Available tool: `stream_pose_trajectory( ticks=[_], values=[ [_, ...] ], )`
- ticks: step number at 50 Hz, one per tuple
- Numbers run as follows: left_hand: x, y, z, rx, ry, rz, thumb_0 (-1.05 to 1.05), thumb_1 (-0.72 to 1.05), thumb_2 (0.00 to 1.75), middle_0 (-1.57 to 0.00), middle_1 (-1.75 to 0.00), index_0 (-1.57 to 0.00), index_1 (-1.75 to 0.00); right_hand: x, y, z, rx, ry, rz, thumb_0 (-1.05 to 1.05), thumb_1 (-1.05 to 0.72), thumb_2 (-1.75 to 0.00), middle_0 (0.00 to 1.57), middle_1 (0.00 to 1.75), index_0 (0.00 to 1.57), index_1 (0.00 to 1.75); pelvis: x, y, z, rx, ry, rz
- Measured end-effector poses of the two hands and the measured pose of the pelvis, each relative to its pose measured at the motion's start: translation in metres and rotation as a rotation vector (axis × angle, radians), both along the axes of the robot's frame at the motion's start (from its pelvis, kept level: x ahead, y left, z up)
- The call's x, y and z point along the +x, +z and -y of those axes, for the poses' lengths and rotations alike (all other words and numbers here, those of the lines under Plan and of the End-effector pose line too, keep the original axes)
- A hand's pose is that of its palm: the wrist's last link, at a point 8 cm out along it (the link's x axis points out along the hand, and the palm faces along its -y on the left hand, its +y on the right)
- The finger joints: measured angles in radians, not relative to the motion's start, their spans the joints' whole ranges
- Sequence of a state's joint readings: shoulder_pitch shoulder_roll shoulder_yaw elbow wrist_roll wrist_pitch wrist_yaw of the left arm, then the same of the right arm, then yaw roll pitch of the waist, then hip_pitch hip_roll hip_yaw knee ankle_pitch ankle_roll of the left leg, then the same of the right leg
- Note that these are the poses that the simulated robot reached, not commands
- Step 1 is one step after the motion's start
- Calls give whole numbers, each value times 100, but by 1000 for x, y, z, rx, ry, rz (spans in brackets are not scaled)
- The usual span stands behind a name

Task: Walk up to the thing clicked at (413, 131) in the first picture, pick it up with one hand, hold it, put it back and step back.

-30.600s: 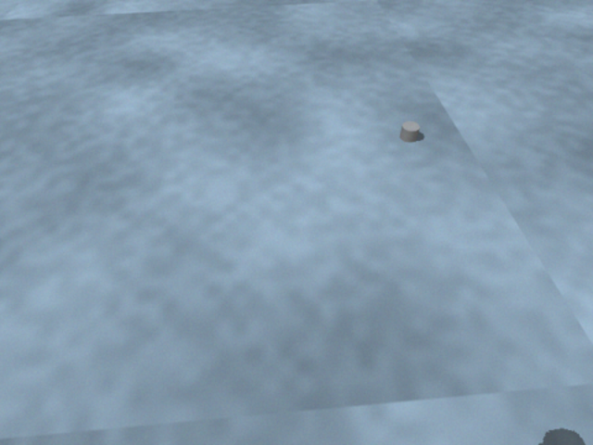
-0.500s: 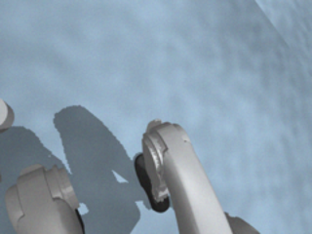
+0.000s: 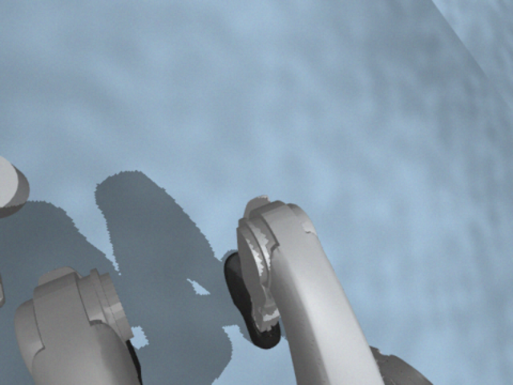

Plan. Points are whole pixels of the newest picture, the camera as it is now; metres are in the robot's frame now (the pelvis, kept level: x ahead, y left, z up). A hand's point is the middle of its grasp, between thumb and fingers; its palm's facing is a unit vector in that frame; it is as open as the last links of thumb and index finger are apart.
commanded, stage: open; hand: left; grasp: from above
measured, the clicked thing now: out of the picture +0.46 +0.27 -0.27
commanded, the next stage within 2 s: withdraw in 0.14 s
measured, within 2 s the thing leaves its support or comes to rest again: neither
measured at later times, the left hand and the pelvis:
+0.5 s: hand out of the picture +0.46 +0.29 -0.21, palm faces -0.39 -0.11 -0.91, open 14.1 cm; pelvis +0.00 +0.00 +0.00, yaw +1 degrees
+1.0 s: hand out of the picture +0.43 +0.28 -0.07, palm faces -0.54 -0.10 -0.84, open 14.1 cm; pelvis -0.02 -0.01 +0.07, yaw +7 degrees
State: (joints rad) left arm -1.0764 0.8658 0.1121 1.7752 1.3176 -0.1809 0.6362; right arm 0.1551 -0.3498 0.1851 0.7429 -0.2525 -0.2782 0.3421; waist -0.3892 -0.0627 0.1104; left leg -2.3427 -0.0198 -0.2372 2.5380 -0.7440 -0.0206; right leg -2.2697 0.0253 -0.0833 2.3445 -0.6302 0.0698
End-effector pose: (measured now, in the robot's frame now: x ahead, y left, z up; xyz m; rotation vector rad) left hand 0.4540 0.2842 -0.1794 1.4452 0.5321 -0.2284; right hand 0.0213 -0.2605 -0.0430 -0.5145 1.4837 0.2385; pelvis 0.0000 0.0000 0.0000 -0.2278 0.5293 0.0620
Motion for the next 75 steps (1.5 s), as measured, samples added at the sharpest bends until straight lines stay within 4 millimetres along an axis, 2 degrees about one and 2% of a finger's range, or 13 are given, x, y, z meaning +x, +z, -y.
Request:
stream_pose_trajectory(
  ticks=[18, 23, 27, 32, 38, 42, 46, 52, 58, 61, 64, 69, 75],
  values=[
    [-1, 3, -2, 1, 16, -3, 0, -47, 103, -10, -113, -11, -111, -1, -2, 6, -24, -5, 8, 0, -92, -90, 20, 30, 20, 30, -3, 0, 3, 10, -1, 4],
    [5, 13, -4, 14, -8, 40, 0, -53, 100, -9, -108, -10, -107, -1, -3, 5, -15, -20, -3, 0, -92, -90, 20, 30, 20, 30, 0, 2, 3, 12, 1, -9],
    [7, 40, -8, 30, 2, 130, 0, -57, 98, -9, -105, -9, -105, 9, -6, 5, -1, -67, 16, 0, -92, -90, 20, 30, 21, 30, 4, 8, 4, 22, 6, -43],
    [6, 98, -24, 95, 42, 193, 0, -56, 99, -10, -103, -9, -103, 36, -13, 7, 24, -124, 77, 1, -92, -90, 20, 30, 21, 30, 7, 23, 5, 45, 20, -89],
    [-2, 164, -41, 140, 114, 89, 0, -55, 102, -10, -101, -9, -102, 73, -9, 7, 51, -148, 177, 1, -92, -90, 20, 30, 20, 30, 2, 49, 5, 74, 40, -96],
    [-12, 187, -34, 96, 98, -17, 0, -55, 103, -10, -102, -8, -103, 87, 1, 8, 44, -136, 216, 0, -92, -90, 20, 30, 20, 30, -4, 65, 7, 94, 55, -80],
    [-17, 185, -17, 32, 29, -87, 0, -55, 105, -10, -103, -8, -104, 88, 15, 14, -9, -108, 234, 0, -92, -90, 20, 30, 20, 30, -12, 74, 11, 104, 63, -62],
    [-15, 156, 3, -13, -107, -60, 0, -55, 105, -10, -104, -9, -105, 71, 25, 31, -124, -90, 200, 0, -92, -90, 20, 30, 21, 30, -16, 65, 15, 97, 62, -61],
    [-11, 113, 2, 5, -124, -17, 1, -55, 104, -10, -104, -9, -104, 42, 17, 36, -187, -103, 139, 0, -92, -90, 20, 30, 20, 30, -15, 42, 13, 80, 54, -63],
    [-10, 93, -3, 17, -97, 2, 1, -54, 104, -9, -104, -9, -104, 26, 8, 31, -185, -117, 102, 0, -92, -90, 20, 30, 20, 30, -14, 33, 11, 73, 49, -66],
    [-7, 81, -10, 39, -63, 36, 1, -54, 103, -9, -104, -9, -104, 13, -1, 23, -166, -140, 64, 0, -92, -90, 20, 30, 20, 30, -12, 26, 10, 70, 47, -77],
    [1, 88, -24, 75, 6, 96, 0, -50, 99, -13, -100, -12, -100, 4, -13, 8, -107, -176, 20, 1, -91, -89, 20, 30, 21, 30, -6, 23, 7, 74, 47, -97],
    [8, 129, -37, 47, 116, 120, 0, -28, 94, -20, -82, -19, -82, 20, -12, -4, -42, -213, 47, 1, -90, -89, 20, 30, 21, 30, 2, 40, 3, 68, 44, -126]
  ],
)
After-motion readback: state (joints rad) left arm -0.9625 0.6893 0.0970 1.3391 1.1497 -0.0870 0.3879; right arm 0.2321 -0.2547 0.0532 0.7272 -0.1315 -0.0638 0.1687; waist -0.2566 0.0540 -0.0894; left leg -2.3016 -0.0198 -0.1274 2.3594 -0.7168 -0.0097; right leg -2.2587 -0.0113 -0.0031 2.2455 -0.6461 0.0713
